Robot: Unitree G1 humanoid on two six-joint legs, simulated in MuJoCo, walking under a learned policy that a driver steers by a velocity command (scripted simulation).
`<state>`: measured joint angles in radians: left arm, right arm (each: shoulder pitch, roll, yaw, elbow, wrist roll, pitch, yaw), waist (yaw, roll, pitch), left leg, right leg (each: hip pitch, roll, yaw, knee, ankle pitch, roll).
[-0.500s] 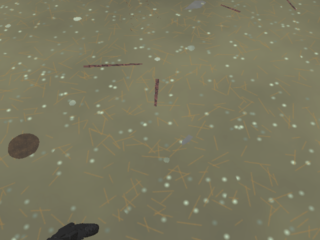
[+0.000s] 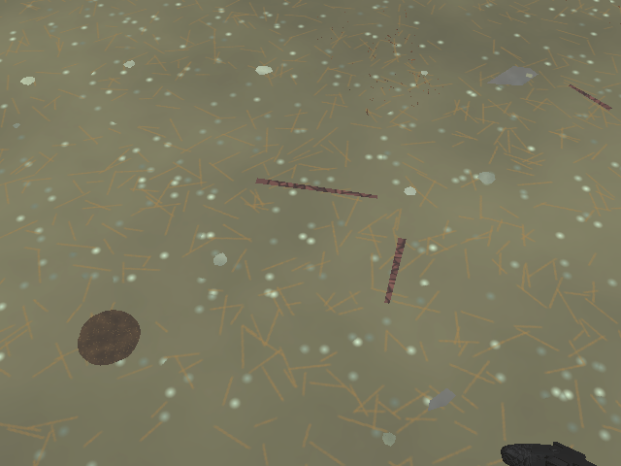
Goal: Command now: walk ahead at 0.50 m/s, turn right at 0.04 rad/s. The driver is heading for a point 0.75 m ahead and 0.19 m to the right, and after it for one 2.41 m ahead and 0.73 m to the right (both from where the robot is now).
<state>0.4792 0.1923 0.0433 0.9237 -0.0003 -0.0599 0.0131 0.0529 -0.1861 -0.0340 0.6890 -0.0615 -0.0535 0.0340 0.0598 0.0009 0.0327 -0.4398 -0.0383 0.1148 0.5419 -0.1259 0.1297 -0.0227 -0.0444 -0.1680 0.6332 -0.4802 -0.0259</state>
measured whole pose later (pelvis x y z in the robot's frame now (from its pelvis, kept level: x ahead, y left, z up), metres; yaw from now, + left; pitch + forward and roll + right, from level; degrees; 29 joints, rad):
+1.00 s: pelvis +0.54 -0.12 +0.01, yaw -30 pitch +2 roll -1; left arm 0.46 0.27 0.07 0.84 0.01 -0.05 0.01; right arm 0.04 -0.24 -0.01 0.69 -0.04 -0.03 0.03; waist 0.10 0.04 0.02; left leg -0.61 0.04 0.01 0.61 -0.03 -0.01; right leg 0.04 0.15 0.18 0.28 -0.34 -0.13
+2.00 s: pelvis +0.67 -0.20 +0.02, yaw -4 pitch +0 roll +1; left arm 0.25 0.25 0.02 0.78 0.03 0.00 0.02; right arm 0.18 -0.29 -0.06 0.78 0.00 0.09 0.01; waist 0.03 0.02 0.06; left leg -0.29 -0.05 -0.07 0.74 -0.45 -0.03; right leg -0.22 -0.01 -0.04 0.45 -0.23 -0.04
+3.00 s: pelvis +0.63 -0.21 +0.02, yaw -28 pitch +0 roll -1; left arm 0.22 0.26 0.02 0.82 0.03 0.03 0.02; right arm 0.19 -0.28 -0.03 0.84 -0.01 0.04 -0.03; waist 0.00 0.00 0.04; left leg -0.21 -0.02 -0.05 0.46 -0.24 0.01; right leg -0.21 0.15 0.16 0.45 -0.22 -0.07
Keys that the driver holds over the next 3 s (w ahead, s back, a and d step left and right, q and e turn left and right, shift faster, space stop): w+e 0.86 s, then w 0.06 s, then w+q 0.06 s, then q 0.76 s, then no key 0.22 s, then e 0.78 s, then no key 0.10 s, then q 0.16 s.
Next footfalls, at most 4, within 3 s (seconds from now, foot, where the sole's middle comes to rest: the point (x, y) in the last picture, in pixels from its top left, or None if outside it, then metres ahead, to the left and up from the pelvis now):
0.50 right None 0.42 -0.13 -0.76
1.06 left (401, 331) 0.77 -0.14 -0.76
1.64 right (476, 360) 0.71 -0.30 -0.76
2.06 left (380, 362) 0.69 -0.08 -0.76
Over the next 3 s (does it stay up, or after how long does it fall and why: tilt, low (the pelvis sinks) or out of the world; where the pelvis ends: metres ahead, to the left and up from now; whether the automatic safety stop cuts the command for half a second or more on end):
stays up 0.63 -0.21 0.02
